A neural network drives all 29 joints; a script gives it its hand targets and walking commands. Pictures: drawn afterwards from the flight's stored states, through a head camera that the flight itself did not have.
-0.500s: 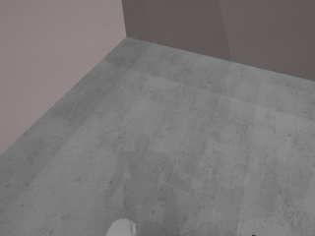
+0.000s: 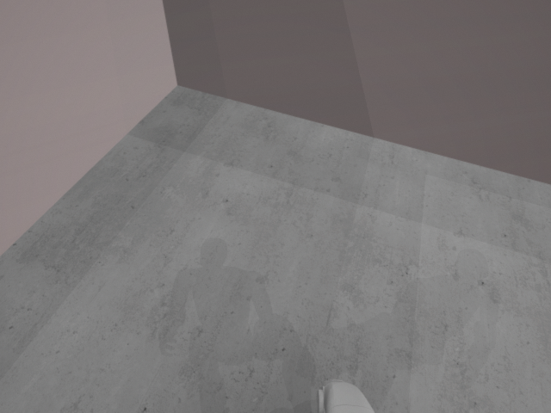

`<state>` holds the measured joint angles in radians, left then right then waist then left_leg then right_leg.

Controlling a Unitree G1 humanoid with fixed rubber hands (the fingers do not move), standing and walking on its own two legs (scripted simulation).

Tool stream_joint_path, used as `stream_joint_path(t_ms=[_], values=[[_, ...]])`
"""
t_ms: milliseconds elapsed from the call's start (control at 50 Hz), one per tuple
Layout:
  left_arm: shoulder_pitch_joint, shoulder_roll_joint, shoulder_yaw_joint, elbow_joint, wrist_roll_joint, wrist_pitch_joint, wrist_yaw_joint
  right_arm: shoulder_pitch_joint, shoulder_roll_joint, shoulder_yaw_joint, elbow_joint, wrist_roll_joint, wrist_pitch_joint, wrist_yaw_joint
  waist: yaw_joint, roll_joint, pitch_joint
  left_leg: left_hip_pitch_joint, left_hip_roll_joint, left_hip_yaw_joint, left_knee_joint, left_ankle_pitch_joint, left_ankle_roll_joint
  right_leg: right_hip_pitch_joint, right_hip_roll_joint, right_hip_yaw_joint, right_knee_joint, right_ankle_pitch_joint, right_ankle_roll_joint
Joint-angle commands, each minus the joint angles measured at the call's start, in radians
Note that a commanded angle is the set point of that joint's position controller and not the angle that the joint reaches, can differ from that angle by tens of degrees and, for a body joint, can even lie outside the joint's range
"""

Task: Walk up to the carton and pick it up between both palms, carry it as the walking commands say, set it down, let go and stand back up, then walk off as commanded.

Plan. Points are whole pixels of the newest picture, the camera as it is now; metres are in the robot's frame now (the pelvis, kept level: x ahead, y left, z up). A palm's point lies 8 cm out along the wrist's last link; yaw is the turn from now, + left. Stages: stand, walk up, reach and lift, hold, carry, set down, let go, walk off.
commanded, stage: walk off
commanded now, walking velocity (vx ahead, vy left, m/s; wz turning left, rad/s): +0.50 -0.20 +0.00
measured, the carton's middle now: out of the picture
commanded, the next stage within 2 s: stand in 0.08 s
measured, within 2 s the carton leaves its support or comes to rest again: neither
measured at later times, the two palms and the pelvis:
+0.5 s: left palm (200, 375) +0.20 +0.12 -0.14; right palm (461, 345) +0.25 -0.35 -0.15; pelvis +0.18 -0.11 -0.01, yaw +1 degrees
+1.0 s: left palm (199, 364) +0.21 +0.13 -0.15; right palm (445, 364) +0.22 -0.31 -0.15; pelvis +0.22 -0.09 +0.00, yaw +0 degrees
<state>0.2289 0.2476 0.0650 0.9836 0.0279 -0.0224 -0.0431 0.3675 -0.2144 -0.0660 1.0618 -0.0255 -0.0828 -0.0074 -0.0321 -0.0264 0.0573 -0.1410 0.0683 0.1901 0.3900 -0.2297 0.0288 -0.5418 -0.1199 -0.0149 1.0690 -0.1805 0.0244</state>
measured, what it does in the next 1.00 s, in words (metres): walks ahead: right foot, then left foot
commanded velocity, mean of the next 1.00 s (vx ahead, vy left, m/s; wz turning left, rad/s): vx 0.03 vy -0.01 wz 0.00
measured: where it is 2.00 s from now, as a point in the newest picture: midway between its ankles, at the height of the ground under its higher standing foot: (291, 412)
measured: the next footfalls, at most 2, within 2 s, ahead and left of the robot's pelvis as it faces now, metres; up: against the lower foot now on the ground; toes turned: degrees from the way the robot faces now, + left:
right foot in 0.24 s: +0.28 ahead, -0.21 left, +0.00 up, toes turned -9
left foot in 0.58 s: +0.25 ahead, +0.01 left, +0.00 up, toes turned +8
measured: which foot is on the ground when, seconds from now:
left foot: down 0.00-0.24, up 0.26-0.56, down 0.58-1.00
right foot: up 0.00-0.22, down 0.24-1.00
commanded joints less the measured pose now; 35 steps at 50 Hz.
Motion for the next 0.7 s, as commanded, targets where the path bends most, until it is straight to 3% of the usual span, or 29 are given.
stream_joint_path(t_ms=[0,60,120,160,180,200,220,240,260,280,300,340,380,440,500,540,560,580,600,620,680], values=[[0.010,-0.042,-0.024,-0.049,0.002,0.016,-0.032,0.029,-0.102,-0.012,-0.035,0.001,-0.022,0.004,0.026,0.154,0.050,-0.068,0.207,-0.126,-0.227,0.229,0.046,-0.028,-0.036,-0.042,-0.143,0.120,0.028],[-0.128,-0.029,-0.035,-0.094,-0.009,0.009,-0.044,0.066,-0.123,-0.018,-0.031,0.001,-0.019,0.006,-0.014,0.158,0.073,-0.061,0.197,-0.090,-0.252,0.172,0.035,0.021,-0.018,-0.097,-0.373,0.184,0.044],[-0.174,-0.005,-0.033,-0.097,-0.011,-0.004,-0.033,0.098,-0.138,-0.023,-0.027,0.003,-0.016,0.007,-0.040,0.209,0.068,-0.014,0.215,-0.069,-0.213,0.267,0.024,0.109,0.013,-0.116,-0.487,0.173,0.033],[-0.145,0.016,-0.028,-0.082,-0.004,-0.013,-0.019,0.082,-0.149,-0.029,-0.032,0.002,-0.007,0.006,-0.025,0.228,0.046,0.028,0.227,-0.063,-0.139,0.383,0.010,0.165,0.031,-0.105,-0.543,0.118,0.012],[-0.087,0.030,-0.022,-0.060,0.001,-0.020,-0.010,0.064,-0.152,-0.030,-0.038,0.005,-0.002,0.005,0.002,0.214,0.013,0.044,0.217,-0.049,-0.057,0.465,-0.007,0.243,0.046,-0.109,-0.602,0.116,-0.003],[0.046,0.059,-0.006,-0.006,0.009,-0.033,0.002,0.062,-0.130,-0.023,-0.041,0.008,0.003,0.004,0.055,0.153,-0.059,0.018,0.172,-0.022,0.101,0.473,-0.028,0.415,0.071,-0.133,-0.662,0.164,-0.020],[0.183,0.123,0.013,0.035,0.027,-0.052,0.016,0.092,-0.084,-0.011,-0.047,0.012,0.002,0.007,0.100,0.046,-0.147,-0.096,0.128,-0.009,0.278,0.271,-0.059,0.611,-0.026,-0.064,-0.639,0.429,-0.040],[0.282,0.199,0.034,0.057,0.029,-0.060,0.030,0.150,0.015,0.012,-0.084,0.019,0.005,0.007,0.107,-0.228,-0.310,-0.342,0.039,-0.025,0.591,-0.468,-0.100,0.906,-0.295,0.162,-0.521,0.938,-0.129],[0.296,0.249,0.046,0.061,-0.010,-0.046,0.045,0.184,-0.014,0.004,-0.063,0.040,0.024,-0.010,0.137,-0.285,-0.441,-0.376,-0.019,-0.118,0.802,-0.502,-0.088,0.888,-0.366,0.283,-0.631,0.979,-0.251],[0.209,0.186,0.025,0.041,-0.017,-0.043,0.054,0.105,-0.056,-0.004,-0.073,0.034,0.031,-0.014,0.109,-0.171,-0.355,-0.387,0.029,-0.167,0.851,-0.438,-0.076,0.760,-0.327,0.220,-0.670,0.866,-0.240],[0.112,0.116,0.004,0.023,-0.012,-0.046,0.059,0.031,-0.040,-0.003,-0.084,0.029,0.029,-0.007,0.076,-0.118,-0.242,-0.394,0.062,-0.173,0.812,-0.358,-0.065,0.645,-0.274,0.155,-0.676,0.841,-0.217],[0.016,0.030,-0.025,0.013,-0.006,-0.050,0.069,0.027,-0.018,0.001,-0.066,0.010,0.044,0.001,0.015,-0.096,-0.163,-0.267,0.097,-0.190,0.670,-0.263,-0.068,0.434,-0.198,0.056,-0.721,0.770,-0.165],[0.004,0.007,-0.039,0.022,-0.004,-0.055,0.069,0.085,0.010,0.007,-0.028,0.003,0.073,-0.003,-0.024,-0.094,-0.153,-0.169,0.065,-0.152,0.579,-0.244,-0.077,0.347,-0.163,0.015,-0.750,0.701,-0.160],[-0.002,0.031,-0.040,0.037,-0.003,-0.058,0.061,0.040,0.019,0.014,-0.020,0.005,0.106,-0.018,-0.024,-0.110,-0.121,-0.114,0.047,-0.130,0.403,-0.204,-0.083,0.281,-0.157,0.019,-0.783,0.496,-0.171],[0.005,0.050,-0.038,0.053,-0.006,-0.038,0.056,-0.033,-0.003,0.015,-0.023,0.007,0.116,-0.020,-0.003,-0.110,-0.092,-0.049,0.034,-0.112,0.266,-0.113,-0.080,0.221,-0.159,0.050,-0.826,0.137,-0.153],[-0.005,0.055,-0.038,0.062,-0.014,-0.018,0.055,-0.046,-0.008,0.018,-0.014,0.006,0.106,-0.018,-0.018,-0.058,-0.056,0.054,0.033,-0.107,0.097,0.042,-0.070,0.135,-0.141,0.056,-0.838,-0.141,-0.109],[0.020,0.037,-0.042,0.066,-0.018,-0.011,0.054,-0.049,-0.028,0.019,-0.013,0.001,0.095,-0.019,-0.016,-0.018,-0.030,0.094,0.070,-0.147,0.012,0.087,-0.064,0.093,-0.118,0.056,-0.846,-0.231,-0.072],[0.038,0.013,-0.047,0.064,-0.024,-0.007,0.052,-0.060,-0.060,0.020,-0.017,-0.004,0.083,-0.021,-0.003,0.045,0.000,0.079,0.141,-0.220,-0.067,0.046,-0.051,0.080,-0.081,0.030,-0.829,-0.246,-0.039],[0.064,-0.028,-0.056,0.061,-0.029,0.002,0.053,-0.127,-0.084,0.024,-0.016,0.014,0.078,-0.019,0.045,0.202,0.028,-0.105,0.159,-0.238,-0.116,-0.100,-0.032,0.235,-0.014,-0.042,-0.788,-0.110,-0.002],[0.082,-0.014,-0.054,0.077,-0.024,0.007,0.056,-0.161,-0.037,0.039,-0.017,0.019,0.072,-0.016,0.054,0.193,0.030,-0.181,0.154,-0.253,-0.173,-0.162,-0.026,0.352,-0.008,-0.051,-0.746,-0.020,0.007],[0.128,0.000,-0.050,0.105,-0.010,0.000,0.060,-0.151,-0.024,0.048,0.005,0.028,0.054,-0.020,0.062,0.091,0.011,-0.129,0.109,-0.204,-0.162,-0.023,-0.036,0.415,-0.028,-0.030,-0.746,0.085,-0.002]])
